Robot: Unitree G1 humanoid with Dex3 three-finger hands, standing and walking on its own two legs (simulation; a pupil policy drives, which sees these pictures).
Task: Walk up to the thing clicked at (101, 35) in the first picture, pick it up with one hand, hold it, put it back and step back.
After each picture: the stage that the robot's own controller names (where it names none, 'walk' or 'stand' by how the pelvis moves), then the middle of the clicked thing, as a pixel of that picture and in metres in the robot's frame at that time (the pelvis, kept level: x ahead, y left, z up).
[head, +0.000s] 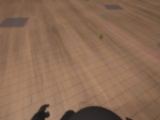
stand; (101, 36) +1.94 -0.23 -0.72
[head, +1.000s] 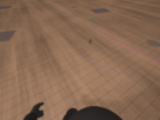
walk; (90, 41) +1.81 +0.15 -0.69
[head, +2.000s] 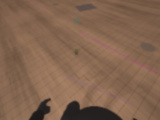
walk; (76, 52) +1.21 +0.37 -0.71
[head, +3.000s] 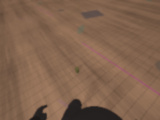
walk; (77, 70) +0.81 +0.29 -0.72
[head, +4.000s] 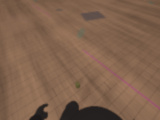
walk; (77, 85) +0.52 +0.19 -0.72
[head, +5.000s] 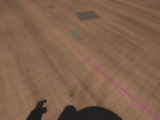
stand; (71, 93) +0.37 +0.18 -0.70
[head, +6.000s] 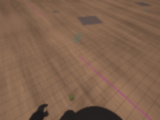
stand; (71, 97) +0.36 +0.18 -0.72
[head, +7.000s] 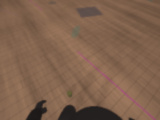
stand; (69, 93) +0.33 +0.21 -0.71
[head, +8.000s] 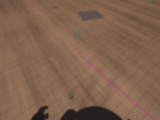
stand; (70, 96) +0.33 +0.22 -0.72
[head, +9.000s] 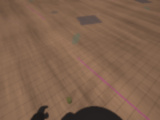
stand; (69, 100) +0.31 +0.22 -0.73
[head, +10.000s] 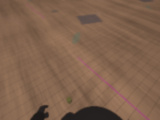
stand; (69, 100) +0.30 +0.22 -0.73
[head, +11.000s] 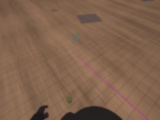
stand; (69, 100) +0.30 +0.22 -0.73
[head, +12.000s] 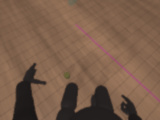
go down; (67, 75) +0.36 +0.21 -0.52
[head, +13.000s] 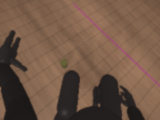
go down; (64, 64) +0.41 +0.21 -0.33
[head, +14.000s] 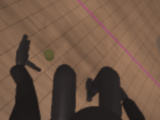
close in; (49, 55) +0.40 +0.24 -0.25
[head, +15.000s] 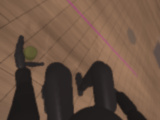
close; (30, 54) +0.40 +0.26 -0.23
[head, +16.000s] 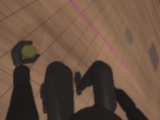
lift; (28, 52) +0.39 +0.25 -0.23
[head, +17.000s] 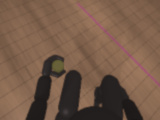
lift; (58, 67) +0.31 +0.22 -0.07
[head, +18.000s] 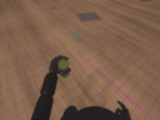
hold; (64, 69) +0.33 +0.18 +0.05
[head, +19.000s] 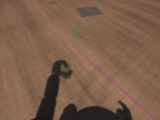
hold; (66, 71) +0.33 +0.17 +0.00
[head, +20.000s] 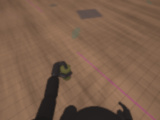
hold; (66, 72) +0.32 +0.17 +0.00
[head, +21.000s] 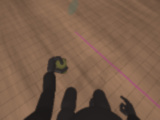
crouch; (62, 66) +0.36 +0.19 -0.06
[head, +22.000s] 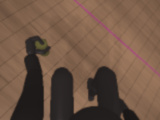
lower; (43, 48) +0.45 +0.26 -0.14
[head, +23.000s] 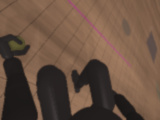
lower; (18, 47) +0.43 +0.27 -0.23
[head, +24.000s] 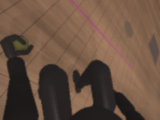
lower; (22, 46) +0.42 +0.27 -0.23
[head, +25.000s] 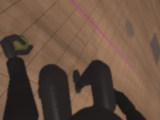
lower; (22, 46) +0.42 +0.27 -0.23
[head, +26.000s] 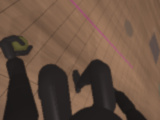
lower; (21, 47) +0.42 +0.27 -0.23
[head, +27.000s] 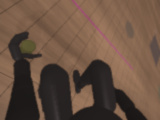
open; (27, 48) +0.41 +0.25 -0.23
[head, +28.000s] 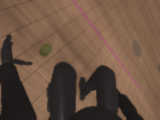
stand; (45, 50) +0.41 +0.24 -0.24
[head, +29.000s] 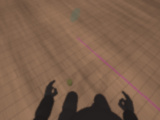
stand; (69, 82) +0.37 +0.20 -0.59
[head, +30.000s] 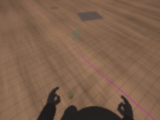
stand; (70, 95) +0.36 +0.20 -0.66
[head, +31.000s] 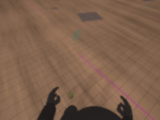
stand; (70, 95) +0.36 +0.19 -0.67
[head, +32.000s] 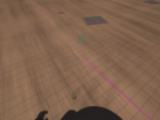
stand; (73, 96) +0.38 +0.19 -0.72
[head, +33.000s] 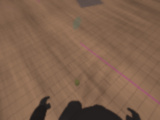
walk; (77, 82) +0.44 +0.14 -0.70
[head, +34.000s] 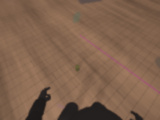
walk; (77, 68) +0.67 +0.16 -0.69
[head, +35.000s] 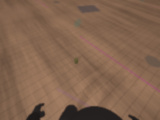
stand; (76, 60) +0.95 +0.26 -0.70
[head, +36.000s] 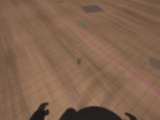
stand; (78, 61) +0.96 +0.20 -0.72
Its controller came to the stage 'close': yes
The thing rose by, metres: 0.71
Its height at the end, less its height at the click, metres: +0.00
